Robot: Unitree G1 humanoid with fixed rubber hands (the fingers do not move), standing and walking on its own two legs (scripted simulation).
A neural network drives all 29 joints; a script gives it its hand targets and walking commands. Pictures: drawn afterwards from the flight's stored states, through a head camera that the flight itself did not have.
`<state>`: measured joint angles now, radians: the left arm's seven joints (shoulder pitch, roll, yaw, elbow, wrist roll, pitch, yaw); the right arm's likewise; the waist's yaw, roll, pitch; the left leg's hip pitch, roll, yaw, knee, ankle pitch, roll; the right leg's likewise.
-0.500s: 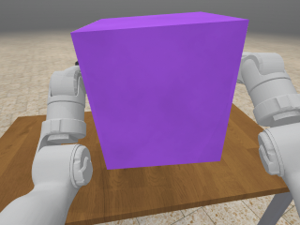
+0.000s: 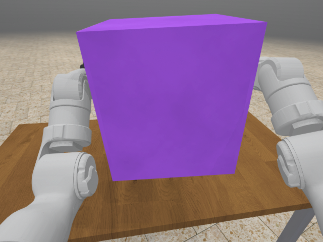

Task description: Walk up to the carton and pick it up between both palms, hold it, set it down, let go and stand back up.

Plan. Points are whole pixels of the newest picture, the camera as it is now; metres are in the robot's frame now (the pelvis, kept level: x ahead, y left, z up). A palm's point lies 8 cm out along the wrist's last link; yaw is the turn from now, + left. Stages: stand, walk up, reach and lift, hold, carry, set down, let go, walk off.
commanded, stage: hold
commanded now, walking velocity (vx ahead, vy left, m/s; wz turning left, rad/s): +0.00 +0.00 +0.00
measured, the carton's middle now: (168, 91) +0.36 +0.01 +0.30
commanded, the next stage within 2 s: set down in 1.36 s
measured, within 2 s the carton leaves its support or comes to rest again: neither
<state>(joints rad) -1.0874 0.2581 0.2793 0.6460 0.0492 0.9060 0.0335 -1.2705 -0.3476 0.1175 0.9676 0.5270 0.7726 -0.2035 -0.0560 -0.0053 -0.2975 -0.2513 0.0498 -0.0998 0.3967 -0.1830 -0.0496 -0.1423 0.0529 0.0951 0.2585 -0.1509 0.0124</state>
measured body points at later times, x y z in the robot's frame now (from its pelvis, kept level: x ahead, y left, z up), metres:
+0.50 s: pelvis +0.00 +0.00 +0.00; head -0.09 +0.02 +0.44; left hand +0.39 +0.19 +0.32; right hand +0.38 -0.17 +0.35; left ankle +0.02 +0.15 -0.75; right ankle -0.01 -0.13 -0.75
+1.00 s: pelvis +0.00 +0.00 +0.00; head -0.10 +0.02 +0.44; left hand +0.38 +0.19 +0.33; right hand +0.37 -0.17 +0.35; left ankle +0.02 +0.15 -0.75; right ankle -0.01 -0.13 -0.75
